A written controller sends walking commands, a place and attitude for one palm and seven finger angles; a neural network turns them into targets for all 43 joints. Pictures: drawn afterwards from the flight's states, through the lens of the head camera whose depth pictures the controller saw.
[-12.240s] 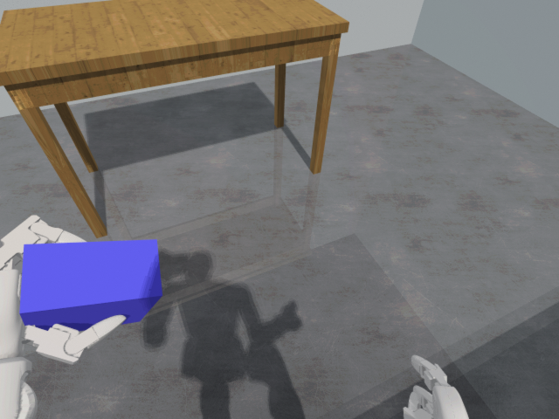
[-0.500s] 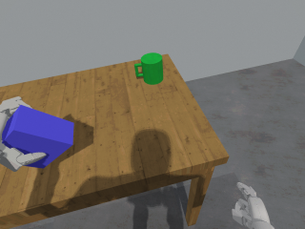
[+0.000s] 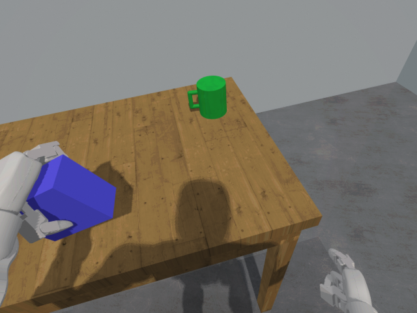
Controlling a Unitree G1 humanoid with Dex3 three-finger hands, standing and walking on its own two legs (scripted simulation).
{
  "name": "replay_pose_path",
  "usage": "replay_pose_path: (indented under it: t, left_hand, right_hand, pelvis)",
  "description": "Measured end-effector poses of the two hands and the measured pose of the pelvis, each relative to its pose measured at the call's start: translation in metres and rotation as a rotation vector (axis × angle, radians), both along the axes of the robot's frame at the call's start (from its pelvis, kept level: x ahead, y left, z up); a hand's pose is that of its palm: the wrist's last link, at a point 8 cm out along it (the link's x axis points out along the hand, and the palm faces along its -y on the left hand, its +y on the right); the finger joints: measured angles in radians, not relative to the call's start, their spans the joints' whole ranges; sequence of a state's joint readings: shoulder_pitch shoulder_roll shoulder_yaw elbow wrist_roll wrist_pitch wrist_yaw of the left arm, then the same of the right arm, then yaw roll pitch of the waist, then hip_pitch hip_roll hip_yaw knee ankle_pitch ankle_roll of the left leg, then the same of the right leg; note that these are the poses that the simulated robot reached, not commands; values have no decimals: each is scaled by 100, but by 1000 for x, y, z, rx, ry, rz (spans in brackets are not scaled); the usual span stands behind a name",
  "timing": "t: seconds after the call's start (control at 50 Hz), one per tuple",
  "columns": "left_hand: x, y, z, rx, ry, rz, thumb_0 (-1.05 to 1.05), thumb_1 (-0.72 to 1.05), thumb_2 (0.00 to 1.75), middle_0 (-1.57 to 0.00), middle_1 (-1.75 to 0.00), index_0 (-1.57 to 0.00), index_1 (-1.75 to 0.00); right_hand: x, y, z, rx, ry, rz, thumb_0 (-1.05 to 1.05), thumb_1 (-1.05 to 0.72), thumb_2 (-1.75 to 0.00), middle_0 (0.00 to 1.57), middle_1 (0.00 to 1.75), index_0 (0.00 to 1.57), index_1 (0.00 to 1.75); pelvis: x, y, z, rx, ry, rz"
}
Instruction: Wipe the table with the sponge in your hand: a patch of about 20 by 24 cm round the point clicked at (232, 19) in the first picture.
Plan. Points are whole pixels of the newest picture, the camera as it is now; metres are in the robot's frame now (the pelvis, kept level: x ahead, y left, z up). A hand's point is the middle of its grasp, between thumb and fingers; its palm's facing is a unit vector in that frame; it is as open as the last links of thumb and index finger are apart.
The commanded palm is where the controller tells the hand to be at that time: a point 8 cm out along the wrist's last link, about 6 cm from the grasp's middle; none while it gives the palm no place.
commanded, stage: turn the palm down, sponge in hand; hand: left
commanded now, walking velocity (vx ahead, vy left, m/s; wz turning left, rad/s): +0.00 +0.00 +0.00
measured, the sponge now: (67, 206) +0.23 +0.27 +0.14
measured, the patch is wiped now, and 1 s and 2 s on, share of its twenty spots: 0.00 0.00 0.00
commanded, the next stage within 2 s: move the sponge above the wiping area in 1.06 s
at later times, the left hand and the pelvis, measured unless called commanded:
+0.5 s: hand (55, 182) +0.24 +0.27 +0.19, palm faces +0.12 -0.13 -0.98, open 10.2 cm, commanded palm +0.19 +0.30 +0.28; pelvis +0.00 +0.02 +0.01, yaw -1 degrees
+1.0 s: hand (45, 175) +0.23 +0.27 +0.22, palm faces +0.22 +0.01 -0.97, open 10.2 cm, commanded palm +0.19 +0.27 +0.28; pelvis -0.01 -0.01 +0.01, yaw -1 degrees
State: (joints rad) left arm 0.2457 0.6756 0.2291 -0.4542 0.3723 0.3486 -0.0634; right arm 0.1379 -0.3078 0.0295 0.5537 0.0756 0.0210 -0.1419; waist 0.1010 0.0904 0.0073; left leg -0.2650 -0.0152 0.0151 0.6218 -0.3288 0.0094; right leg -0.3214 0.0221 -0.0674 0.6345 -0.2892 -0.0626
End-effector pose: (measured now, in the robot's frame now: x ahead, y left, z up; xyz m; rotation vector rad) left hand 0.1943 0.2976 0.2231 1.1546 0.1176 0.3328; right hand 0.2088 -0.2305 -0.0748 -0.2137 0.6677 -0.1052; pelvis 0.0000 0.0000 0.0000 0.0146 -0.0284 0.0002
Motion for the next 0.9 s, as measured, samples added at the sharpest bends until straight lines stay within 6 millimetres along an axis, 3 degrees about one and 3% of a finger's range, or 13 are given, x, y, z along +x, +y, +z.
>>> replay_pose_path:
  t: [0.06,0.12,0.16,0.24,0.3,0.34,0.46,0.54,0.66,0.7,0.76,0.84,0.9]
  left_hand:
    - [2,-21,4,43,-39,-117,-1,-51,101,-71,-134,-73,-134]
    - [3,-26,21,107,-104,-140,-1,-51,101,-71,-134,-74,-134]
    - [4,-17,35,134,-146,-86,-1,-51,101,-71,-134,-74,-134]
    - [9,15,49,150,-144,96,-1,-51,101,-71,-134,-74,-134]
    - [12,32,44,148,-67,187,-1,-51,101,-71,-134,-74,-134]
    - [14,31,33,138,-5,190,-1,-51,101,-71,-134,-74,-133]
    - [17,-13,10,198,92,-20,-1,-51,101,-71,-134,-74,-133]
    - [17,-26,32,313,0,-75,-1,-51,101,-71,-134,-74,-133]
    - [18,2,67,314,-121,126,-1,-50,102,-71,-133,-74,-133]
    - [17,9,65,293,-102,182,-1,-50,102,-71,-133,-74,-133]
    - [14,6,45,244,-28,193,-1,-50,102,-71,-133,-74,-133]
    - [10,-18,11,207,81,101,-1,-51,102,-71,-133,-74,-133]
    - [6,-35,6,256,99,22,-1,-51,102,-71,-133,-74,-132]
  right_hand:
    - [11,18,12,10,-51,29,1,-90,-90,20,30,20,30]
    - [21,36,20,39,-82,65,1,-90,-90,20,30,20,30]
    - [26,47,23,59,-86,87,1,-90,-90,20,30,20,30]
    - [28,48,23,72,-62,78,1,-90,-90,21,30,17,29]
    - [27,46,23,68,-48,89,1,-90,-90,21,30,17,30]
    - [28,46,23,62,-47,95,1,-90,-90,21,30,18,30]
    - [31,46,23,37,-46,102,1,-90,-90,21,30,18,30]
    - [34,46,23,38,-39,108,1,-90,-90,21,30,18,30]
    - [35,44,23,80,-27,116,1,-90,-90,21,30,18,30]
    - [35,43,23,93,-31,119,1,-90,-90,21,30,19,30]
    - [35,42,23,104,-44,122,1,-90,-90,21,30,19,30]
    - [38,41,24,93,-61,131,1,-90,-90,20,30,19,30]
    - [41,41,25,72,-68,148,1,-90,-90,20,30,20,30]
  pelvis:
    - [0,5,2,-2,-11,-3]
    - [1,9,5,-4,-24,-7]
    - [1,11,7,-6,-30,-6]
    - [-1,15,10,-6,-29,-7]
    - [-4,16,12,-5,-25,-5]
    - [-5,17,13,-5,-23,-1]
    - [-5,20,13,0,-33,-9]
    - [-2,17,14,2,-45,-19]
    - [-4,11,16,2,-38,-20]
    - [-5,9,16,2,-32,-19]
    - [-8,7,16,3,-24,-11]
    - [-9,4,14,7,-28,-12]
    - [-9,0,13,11,-41,-16]
